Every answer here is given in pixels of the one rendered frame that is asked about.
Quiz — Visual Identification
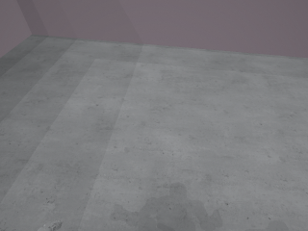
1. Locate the left robot hand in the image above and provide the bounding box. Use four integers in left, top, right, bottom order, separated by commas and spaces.
38, 220, 63, 231

